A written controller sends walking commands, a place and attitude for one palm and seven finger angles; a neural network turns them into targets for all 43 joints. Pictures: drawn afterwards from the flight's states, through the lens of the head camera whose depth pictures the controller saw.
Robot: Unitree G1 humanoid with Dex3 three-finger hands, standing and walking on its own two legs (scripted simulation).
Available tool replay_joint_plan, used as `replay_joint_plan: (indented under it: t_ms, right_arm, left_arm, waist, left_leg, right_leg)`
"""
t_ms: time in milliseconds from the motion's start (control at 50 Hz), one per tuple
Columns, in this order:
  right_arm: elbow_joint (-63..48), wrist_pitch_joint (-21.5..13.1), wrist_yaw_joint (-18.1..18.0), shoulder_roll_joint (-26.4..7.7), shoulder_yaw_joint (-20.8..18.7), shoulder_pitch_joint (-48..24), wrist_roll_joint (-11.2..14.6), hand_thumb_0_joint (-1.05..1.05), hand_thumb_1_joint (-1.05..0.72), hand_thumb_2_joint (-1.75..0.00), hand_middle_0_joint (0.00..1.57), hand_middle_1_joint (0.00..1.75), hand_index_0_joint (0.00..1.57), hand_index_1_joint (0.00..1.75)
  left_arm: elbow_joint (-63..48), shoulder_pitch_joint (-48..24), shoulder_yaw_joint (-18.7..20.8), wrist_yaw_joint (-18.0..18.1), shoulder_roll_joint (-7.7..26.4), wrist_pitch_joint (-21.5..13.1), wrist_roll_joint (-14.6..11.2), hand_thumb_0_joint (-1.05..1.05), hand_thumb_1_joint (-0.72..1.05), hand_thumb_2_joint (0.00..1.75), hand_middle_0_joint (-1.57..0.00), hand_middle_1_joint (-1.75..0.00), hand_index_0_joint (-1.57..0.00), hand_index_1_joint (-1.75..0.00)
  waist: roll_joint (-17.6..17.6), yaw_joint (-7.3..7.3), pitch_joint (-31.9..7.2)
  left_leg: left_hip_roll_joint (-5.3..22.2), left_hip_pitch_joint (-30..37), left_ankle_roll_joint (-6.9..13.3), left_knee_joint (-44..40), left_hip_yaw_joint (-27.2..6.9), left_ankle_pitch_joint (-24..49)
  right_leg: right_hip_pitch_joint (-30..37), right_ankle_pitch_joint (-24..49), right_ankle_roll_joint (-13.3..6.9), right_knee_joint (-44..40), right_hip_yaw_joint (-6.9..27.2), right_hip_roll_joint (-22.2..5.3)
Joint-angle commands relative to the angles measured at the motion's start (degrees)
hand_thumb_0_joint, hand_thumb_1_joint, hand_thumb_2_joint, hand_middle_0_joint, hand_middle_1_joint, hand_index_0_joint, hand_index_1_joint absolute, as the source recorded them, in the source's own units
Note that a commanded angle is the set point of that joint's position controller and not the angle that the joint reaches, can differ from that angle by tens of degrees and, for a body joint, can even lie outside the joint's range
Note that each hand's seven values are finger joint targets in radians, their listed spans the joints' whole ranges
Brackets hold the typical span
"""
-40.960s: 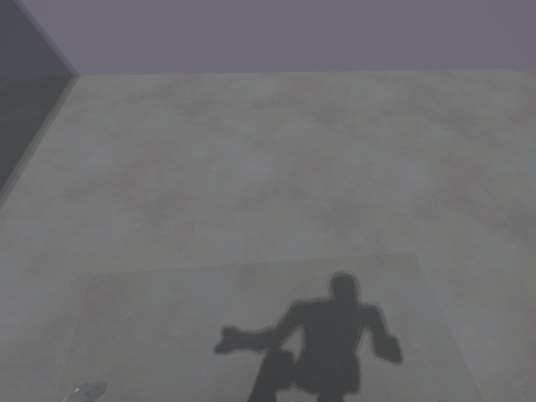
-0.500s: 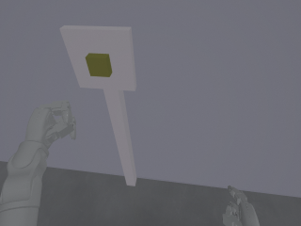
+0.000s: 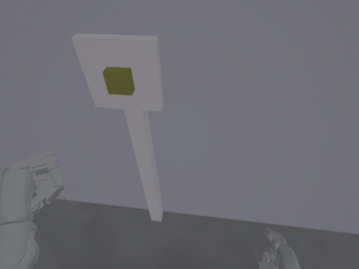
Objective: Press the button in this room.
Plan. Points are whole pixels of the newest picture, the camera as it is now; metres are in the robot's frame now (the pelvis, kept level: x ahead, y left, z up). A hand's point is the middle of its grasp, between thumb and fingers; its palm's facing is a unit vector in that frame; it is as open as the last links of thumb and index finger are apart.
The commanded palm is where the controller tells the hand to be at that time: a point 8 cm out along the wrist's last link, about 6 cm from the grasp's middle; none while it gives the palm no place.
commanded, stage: draw the hand back to the body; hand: left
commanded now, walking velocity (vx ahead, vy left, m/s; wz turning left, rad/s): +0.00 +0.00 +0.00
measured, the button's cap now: (119, 80) +0.52 +0.22 +0.18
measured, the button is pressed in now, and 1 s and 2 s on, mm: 0 0 0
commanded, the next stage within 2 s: step back with the hand held close in 0.42 s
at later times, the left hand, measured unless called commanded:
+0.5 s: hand (55, 191) +0.19 +0.24 +0.16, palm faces +0.43 -0.83 -0.35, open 3.1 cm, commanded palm +0.14 +0.27 +0.18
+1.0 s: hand (28, 216) +0.15 +0.25 +0.16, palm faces +0.29 -0.82 -0.49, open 3.1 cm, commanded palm +0.08 +0.30 +0.18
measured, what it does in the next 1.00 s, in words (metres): shifts its weight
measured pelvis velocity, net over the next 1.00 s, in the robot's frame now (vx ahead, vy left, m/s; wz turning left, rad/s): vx -0.06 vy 0.02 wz -0.03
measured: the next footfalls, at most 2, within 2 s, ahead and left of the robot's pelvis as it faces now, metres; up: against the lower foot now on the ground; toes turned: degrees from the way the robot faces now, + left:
right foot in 1.56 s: -0.22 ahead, -0.07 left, +0.00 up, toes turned +7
left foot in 1.74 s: -0.35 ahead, +0.18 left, +0.00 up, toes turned +9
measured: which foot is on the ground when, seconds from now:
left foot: down 0.00-1.00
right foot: down 0.00-1.00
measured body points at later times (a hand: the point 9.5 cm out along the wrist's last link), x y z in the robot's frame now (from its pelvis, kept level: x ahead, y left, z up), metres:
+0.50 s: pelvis +0.01 +0.00 +0.00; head -0.01 -0.02 +0.45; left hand +0.16 +0.28 +0.18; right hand +0.21 -0.21 -0.07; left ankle +0.02 +0.15 -0.74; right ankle -0.04 -0.15 -0.74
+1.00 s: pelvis -0.06 +0.02 -0.01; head -0.04 +0.03 +0.44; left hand +0.12 +0.29 +0.19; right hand +0.12 -0.22 -0.07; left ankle +0.02 +0.15 -0.74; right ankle -0.04 -0.15 -0.74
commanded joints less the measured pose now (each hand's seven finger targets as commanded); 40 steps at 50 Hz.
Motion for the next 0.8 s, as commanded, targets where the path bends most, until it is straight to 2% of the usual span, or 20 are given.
replay_joint_plan:
  t_ms: [0, 20, 40, 100, 120, 160, 220, 240, 320, 420, 460, 500, 520, 540, 560, 600, 620, 680, 720, 780]
  right_arm:
    - [-10.8, -3.9, -0.5, -6.0, -2.6, -9.3, -0.5, 0.0, -0.9, -0.9, 0.2, 0.3, 0.2, 0.3]
    - [-10.8, -4.2, -0.6, -6.1, -2.7, -9.5, -0.5, 0.0, -0.9, -0.9, 0.2, 0.3, 0.2, 0.3]
    - [-11.0, -4.3, -0.6, -6.0, -2.7, -9.2, -0.4, 0.0, -0.9, -0.9, 0.2, 0.3, 0.2, 0.3]
    - [-11.0, -5.1, -0.5, -5.9, -2.8, -8.5, -0.5, 0.0, -0.9, -0.9, 0.2, 0.3, 0.2, 0.3]
    - [-11.0, -5.4, -0.6, -6.0, -2.9, -8.6, -0.4, 0.0, -0.9, -0.9, 0.2, 0.3, 0.2, 0.3]
    - [-10.8, -5.3, -0.8, -6.0, -2.8, -8.1, -0.4, 0.0, -0.9, -0.9, 0.2, 0.3, 0.2, 0.3]
    - [-10.4, -5.1, -1.2, -6.3, -3.0, -7.9, -0.4, 0.0, -0.9, -0.9, 0.2, 0.3, 0.2, 0.3]
    - [-10.5, -5.0, -1.3, -6.2, -3.0, -7.8, -0.3, 0.0, -0.9, -0.9, 0.2, 0.3, 0.2, 0.3]
    - [-10.5, -4.9, -1.5, -6.1, -3.0, -8.1, -0.6, 0.0, -0.9, -0.9, 0.2, 0.3, 0.2, 0.3]
    - [-10.7, -5.0, -1.1, -5.8, -2.8, -8.3, -0.8, 0.0, -0.9, -0.9, 0.2, 0.3, 0.2, 0.3]
    - [-10.8, -5.1, -1.1, -5.5, -2.7, -8.2, -0.8, 0.0, -0.9, -0.9, 0.2, 0.3, 0.2, 0.3]
    - [-10.8, -4.9, -1.0, -5.5, -2.7, -8.0, -0.8, 0.0, -0.9, -0.9, 0.2, 0.3, 0.2, 0.3]
    - [-10.4, -4.7, -1.2, -5.8, -2.7, -8.0, -0.7, 0.0, -0.9, -0.9, 0.2, 0.3, 0.2, 0.3]
    - [-12.0, -2.7, -0.4, -8.1, -3.0, -7.7, -0.3, 0.0, -0.9, -0.9, 0.2, 0.3, 0.2, 0.3]
    - [-11.1, -1.4, -0.2, -6.9, -3.0, -7.6, -0.3, 0.0, -0.9, -0.9, 0.2, 0.3, 0.2, 0.3]
    - [-12.1, 0.2, 0.2, -6.8, -3.3, -7.5, -0.1, 0.0, -0.9, -0.9, 0.2, 0.3, 0.2, 0.3]
    - [-12.5, 0.8, 0.3, -7.3, -3.8, -8.1, -0.1, 0.0, -0.9, -0.9, 0.2, 0.3, 0.2, 0.3]
    - [-14.6, 2.7, 0.7, -7.5, -4.4, -6.8, 0.6, 0.0, -0.9, -0.9, 0.2, 0.3, 0.2, 0.3]
    - [-15.6, 3.5, 0.7, -7.7, -4.7, -7.1, 0.8, 0.0, -0.9, -0.9, 0.2, 0.3, 0.2, 0.3]
    - [-17.1, 4.2, 1.0, -7.2, -4.9, -6.7, 1.2, 0.0, -0.9, -0.9, 0.2, 0.3, 0.2, 0.3]
  left_arm:
    - [-17.0, -2.1, 7.0, 1.1, 10.1, -4.1, 0.4, 0.0, 0.9, 0.9, -1.3, -1.5, -1.3, -1.5]
    - [-17.5, -0.6, 7.2, 1.1, 10.3, -4.0, 0.5, 0.0, 0.9, 0.9, -1.3, -1.5, -1.3, -1.5]
    - [-19.0, 0.1, 7.0, 1.2, 10.1, -4.1, 0.6, 0.0, 0.9, 0.9, -1.3, -1.5, -1.3, -1.5]
    - [-21.6, 3.3, 7.3, 1.5, 10.1, -4.4, 0.8, 0.0, 0.9, 0.9, -1.3, -1.5, -1.3, -1.5]
    - [-21.3, 5.2, 7.8, 1.6, 10.6, -4.2, 1.0, 0.0, 0.9, 0.9, -1.3, -1.5, -1.3, -1.5]
    - [-20.7, 3.3, 6.5, 1.6, 9.3, -3.9, 0.9, 0.0, 0.9, 0.9, -1.3, -1.5, -1.3, -1.5]
    - [-17.5, 2.4, 6.5, 1.8, 9.0, -3.3, 0.9, 0.0, 0.9, 0.9, -1.3, -1.5, -1.3, -1.5]
    - [-18.2, 1.3, 6.0, 1.7, 8.5, -3.4, 0.8, 0.0, 0.9, 0.9, -1.3, -1.5, -1.3, -1.5]
    - [-18.0, 1.6, 6.9, 1.8, 9.3, -3.4, 0.9, 0.0, 0.9, 0.9, -1.3, -1.5, -1.3, -1.5]
    - [-20.0, 3.0, 7.5, 1.8, 10.0, -3.4, 1.0, 0.0, 0.9, 0.9, -1.3, -1.5, -1.3, -1.5]
    - [-21.5, 2.7, 7.2, 1.9, 10.0, -3.5, 1.1, 0.0, 0.9, 0.9, -1.3, -1.5, -1.3, -1.5]
    - [-20.2, 3.7, 7.3, 1.8, 9.6, -3.2, 0.9, 0.0, 0.9, 0.9, -1.3, -1.5, -1.3, -1.5]
    - [-17.7, 2.8, 8.2, 1.8, 10.3, -2.8, 0.8, 0.0, 0.9, 0.9, -1.3, -1.5, -1.3, -1.5]
    - [-22.5, -2.3, 13.5, 1.8, 17.0, -4.9, 0.8, 0.0, 0.9, 0.9, -1.3, -1.5, -1.3, -1.5]
    - [-18.0, 2.5, 11.2, 1.3, 13.7, -5.2, 0.9, 0.0, 0.9, 0.9, -1.3, -1.5, -1.3, -1.5]
    - [-16.7, 5.6, 9.5, 0.9, 12.1, -5.2, 1.1, 0.0, 0.9, 0.9, -1.3, -1.5, -1.3, -1.5]
    - [-18.8, 5.5, 9.5, 0.8, 12.4, -5.6, 1.3, 0.0, 0.9, 0.9, -1.3, -1.5, -1.3, -1.5]
    - [-21.1, 10.0, 10.7, 1.0, 13.0, -5.7, 1.1, 0.0, 0.9, 0.9, -1.3, -1.5, -1.3, -1.5]
    - [-23.8, 11.9, 12.2, 1.2, 14.5, -5.8, 0.8, 0.0, 0.9, 0.9, -1.3, -1.5, -1.3, -1.5]
    - [-26.9, 14.2, 13.3, 1.8, 15.1, -6.1, 0.6, 0.0, 0.9, 0.9, -1.3, -1.5, -1.3, -1.5]
  waist:
    - [1.4, 1.17, -5.2]
    - [-0.3, 1.21, -4.5]
    - [1.2, 1.1, -4.5]
    - [2.3, 1.06, -4.4]
    - [1.7, 1.33, -3.5]
    - [0.5, 0.6, -2.2]
    - [-2.0, 0.45, 0.3]
    - [-0.9, 0.25, -0.5]
    - [-1.5, 0.89, -1.9]
    - [1.3, 1.46, -4.3]
    - [2.5, 1.25, -4.6]
    - [0.8, 1.25, -3.7]
    - [-0.6, 1.17, -2.4]
    - [-2.6, -1.73, 1.9]
    - [-5.7, -2.14, 0.1]
    - [-7.1, -2.29, -2.0]
    - [-4.6, -2.32, -3.8]
    - [-1.2, -2.21, -9.8]
    - [1.1, -1.7, -12.6]
    - [1.2, -1.75, -14.5]
  left_leg:
    - [-2.9, 6.7, 3.4, -2.5, 3.3, 7.9]
    - [-2.8, 6.7, 3.5, -2.3, 3.3, 8.1]
    - [-2.9, 6.6, 3.4, -2.2, 3.3, 8.3]
    - [-2.9, 6.6, 3.2, -1.7, 3.2, 9.1]
    - [-2.8, 6.3, 3.2, -1.6, 3.4, 9.0]
    - [-2.8, 6.0, 3.3, -1.7, 3.4, 8.0]
    - [-2.6, 6.0, 3.6, -2.1, 3.4, 6.6]
    - [-2.7, 6.3, 3.6, -2.2, 3.4, 6.7]
    - [-2.8, 7.2, 3.7, -2.0, 3.5, 7.8]
    - [-3.0, 7.3, 3.5, -1.3, 3.5, 10.9]
    - [-3.0, 7.3, 3.3, -1.1, 3.5, 11.7]
    - [-2.9, 6.9, 3.3, -1.1, 3.5, 12.0]
    - [-2.8, 6.4, 3.3, -1.4, 3.5, 11.2]
    - [-2.1, 2.3, 4.2, 2.2, 4.1, 9.9]
    - [-2.4, 1.9, 4.0, 3.8, 3.5, 10.1]
    - [-2.1, 2.0, 3.9, 5.0, 3.5, 14.4]
    - [-2.0, 3.0, 3.9, 4.7, 3.9, 18.0]
    - [-0.4, 5.0, 3.9, 4.1, 3.8, 28.7]
    - [-0.1, 5.8, 3.8, 3.9, 3.7, 32.2]
    - [0.7, 4.3, 3.8, 3.9, 3.5, 32.8]
  right_leg:
    - [-6.1, 12.2, -2.5, -4.4, -4.8, 3.4]
    - [-6.3, 12.3, -2.4, -5.0, -4.8, 3.7]
    - [-6.1, 12.6, -2.5, -4.5, -4.7, 3.5]
    - [-6.4, 13.5, -2.5, -4.0, -5.1, 3.6]
    - [-6.8, 13.5, -2.5, -4.5, -5.0, 3.8]
    - [-7.6, 12.5, -2.3, -4.5, -5.1, 3.7]
    - [-9.1, 10.9, -2.0, -5.9, -5.0, 3.9]
    - [-8.6, 10.7, -2.1, -5.3, -4.8, 3.6]
    - [-7.7, 12.0, -2.1, -5.5, -4.7, 3.7]
    - [-5.7, 16.0, -2.3, -4.5, -4.6, 3.6]
    - [-5.5, 16.9, -2.4, -3.7, -4.9, 3.5]
    - [-5.8, 17.4, -2.3, -3.8, -5.1, 3.7]
    - [-6.4, 16.6, -2.2, -4.7, -5.0, 3.9]
    - [-13.1, 22.8, -2.0, -7.8, -1.4, 0.8]
    - [-12.4, 25.7, -2.1, -6.8, -1.9, -0.5]
    - [-11.1, 31.9, -2.0, -5.0, -1.7, -1.1]
    - [-10.4, 34.6, -1.8, -3.9, -2.2, -0.9]
    - [-7.8, 36.0, -1.1, 0.5, -3.7, 0.6]
    - [-7.2, 35.0, -0.8, 2.4, -4.4, 1.5]
    - [-6.7, 33.3, -0.8, 4.3, -4.4, 2.0]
